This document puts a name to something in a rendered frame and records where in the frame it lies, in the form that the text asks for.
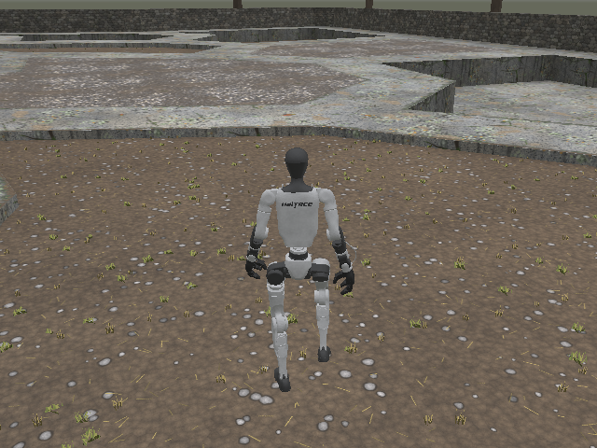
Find right robot thigh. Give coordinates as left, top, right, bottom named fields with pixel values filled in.
left=311, top=259, right=330, bottom=305

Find robot left hand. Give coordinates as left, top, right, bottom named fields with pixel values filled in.
left=245, top=259, right=267, bottom=279

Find robot left upper arm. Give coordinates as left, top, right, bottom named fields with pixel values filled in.
left=254, top=189, right=278, bottom=240

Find left robot forearm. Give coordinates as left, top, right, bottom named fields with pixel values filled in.
left=246, top=225, right=263, bottom=262

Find robot right hand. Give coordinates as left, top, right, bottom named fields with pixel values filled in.
left=333, top=269, right=354, bottom=295

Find robot right upper arm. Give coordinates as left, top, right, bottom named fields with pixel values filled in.
left=316, top=188, right=341, bottom=241

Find left robot thigh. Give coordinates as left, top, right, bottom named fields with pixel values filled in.
left=266, top=261, right=288, bottom=333

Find robot thigh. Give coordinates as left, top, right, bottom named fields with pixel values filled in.
left=311, top=259, right=330, bottom=305
left=266, top=261, right=288, bottom=333

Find right robot forearm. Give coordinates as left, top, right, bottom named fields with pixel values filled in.
left=332, top=226, right=353, bottom=273

